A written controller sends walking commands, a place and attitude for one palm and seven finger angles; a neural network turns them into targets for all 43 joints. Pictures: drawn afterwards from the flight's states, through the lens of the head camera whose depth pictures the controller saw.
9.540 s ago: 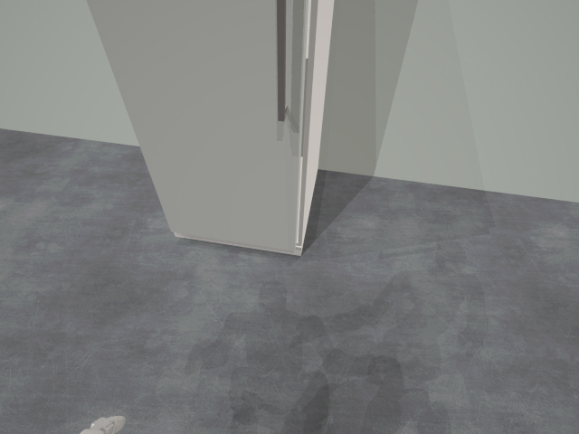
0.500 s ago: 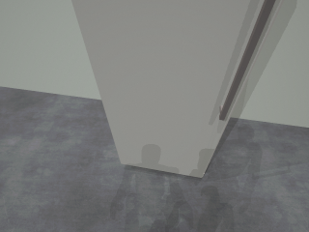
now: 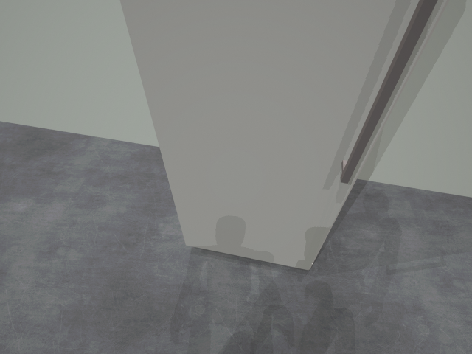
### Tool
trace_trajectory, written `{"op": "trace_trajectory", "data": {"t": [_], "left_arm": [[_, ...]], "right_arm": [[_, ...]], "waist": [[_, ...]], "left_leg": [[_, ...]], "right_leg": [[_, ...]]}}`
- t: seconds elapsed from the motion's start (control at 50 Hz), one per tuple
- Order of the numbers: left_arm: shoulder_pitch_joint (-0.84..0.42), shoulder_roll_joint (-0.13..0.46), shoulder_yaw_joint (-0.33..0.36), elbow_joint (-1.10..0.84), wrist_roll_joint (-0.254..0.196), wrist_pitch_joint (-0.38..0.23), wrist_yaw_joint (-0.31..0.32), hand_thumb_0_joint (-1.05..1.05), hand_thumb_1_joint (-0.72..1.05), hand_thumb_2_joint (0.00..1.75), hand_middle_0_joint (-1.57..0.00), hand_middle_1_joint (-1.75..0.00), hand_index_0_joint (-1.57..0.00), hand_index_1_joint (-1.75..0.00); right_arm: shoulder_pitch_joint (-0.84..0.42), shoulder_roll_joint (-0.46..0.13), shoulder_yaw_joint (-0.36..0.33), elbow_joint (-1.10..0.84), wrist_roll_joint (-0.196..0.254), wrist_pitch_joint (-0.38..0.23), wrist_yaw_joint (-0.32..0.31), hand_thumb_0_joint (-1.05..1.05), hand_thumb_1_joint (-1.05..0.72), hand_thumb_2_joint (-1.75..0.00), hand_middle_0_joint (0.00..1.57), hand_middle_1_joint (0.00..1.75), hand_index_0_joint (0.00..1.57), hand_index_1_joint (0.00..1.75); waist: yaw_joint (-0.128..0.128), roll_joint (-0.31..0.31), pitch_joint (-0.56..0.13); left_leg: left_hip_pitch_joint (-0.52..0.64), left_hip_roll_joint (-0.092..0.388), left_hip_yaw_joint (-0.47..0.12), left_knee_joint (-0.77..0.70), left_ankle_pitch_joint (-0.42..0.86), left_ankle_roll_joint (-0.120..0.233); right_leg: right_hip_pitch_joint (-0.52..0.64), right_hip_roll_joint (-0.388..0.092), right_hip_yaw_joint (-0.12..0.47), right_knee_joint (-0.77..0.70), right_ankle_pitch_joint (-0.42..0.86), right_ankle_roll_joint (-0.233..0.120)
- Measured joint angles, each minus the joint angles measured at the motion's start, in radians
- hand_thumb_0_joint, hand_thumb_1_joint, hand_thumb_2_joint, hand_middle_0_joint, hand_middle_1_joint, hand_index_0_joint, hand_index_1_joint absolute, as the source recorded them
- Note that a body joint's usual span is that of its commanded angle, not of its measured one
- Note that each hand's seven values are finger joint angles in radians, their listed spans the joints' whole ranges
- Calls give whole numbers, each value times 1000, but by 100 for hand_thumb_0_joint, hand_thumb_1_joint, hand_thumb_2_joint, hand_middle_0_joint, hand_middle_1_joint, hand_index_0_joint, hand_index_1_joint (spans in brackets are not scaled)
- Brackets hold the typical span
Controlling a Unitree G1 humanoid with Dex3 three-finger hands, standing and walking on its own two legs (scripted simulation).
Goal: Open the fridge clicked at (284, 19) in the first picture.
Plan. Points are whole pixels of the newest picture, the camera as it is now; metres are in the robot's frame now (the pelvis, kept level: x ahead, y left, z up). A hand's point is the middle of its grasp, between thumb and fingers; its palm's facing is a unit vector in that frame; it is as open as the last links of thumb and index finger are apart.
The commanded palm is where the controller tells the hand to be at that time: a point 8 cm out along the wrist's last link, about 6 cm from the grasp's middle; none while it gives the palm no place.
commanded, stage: look again from close up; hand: right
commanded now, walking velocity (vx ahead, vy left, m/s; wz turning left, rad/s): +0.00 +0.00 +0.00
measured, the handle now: (383, 86) +0.52 -0.23 +0.20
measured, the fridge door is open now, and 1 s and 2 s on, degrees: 0 0 0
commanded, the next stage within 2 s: shuffle to correct the standing spot in 1.42 s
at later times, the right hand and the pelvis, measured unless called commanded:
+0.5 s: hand out of the picture -0.01 -0.14 -0.17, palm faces +0.02 +0.98 -0.21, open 7.4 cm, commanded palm none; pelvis -0.01 +0.04 +0.00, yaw +0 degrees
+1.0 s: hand out of the picture +0.01 -0.13 -0.17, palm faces +0.03 +0.98 -0.20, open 7.3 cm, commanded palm none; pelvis -0.01 +0.05 +0.00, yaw +0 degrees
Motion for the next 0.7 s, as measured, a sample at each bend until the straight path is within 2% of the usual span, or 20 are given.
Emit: {"op": "trace_trajectory", "data": {"t": [0.12, 0.26, 0.7], "left_arm": [[6, 31, 0, -42, 4, -1, 4, 1, 92, 90, -20, -30, -20, -30], [-7, 45, -2, -47, 1, 5, 3, 1, 93, 90, -20, -30, -20, -30], [-4, 27, -7, 8, 2, 13, -1, 0, 91, 90, -20, -30, -20, -30]], "right_arm": [[29, 5, 3, -9, -2, 5, 13, 0, -91, -90, 20, 30, 20, 30], [41, -2, 2, -14, -1, 9, 19, 0, -91, -90, 20, 30, 20, 30], [-1, -15, -7, -27, 2, -1, 29, 0, -91, -90, 20, 30, 20, 30]], "waist": [[-8, -27, -16], [-9, -28, -34], [-3, -6, -7]], "left_leg": [[-21, 5, -1, 60, -31, 5], [-18, -4, -5, 62, -28, 19], [-29, -51, 26, 25, -2, 71]], "right_leg": [[-12, 3, 1, 40, -18, 0], [7, -5, -2, 13, 0, 15], [-5, -52, 24, -34, 44, 66]]}}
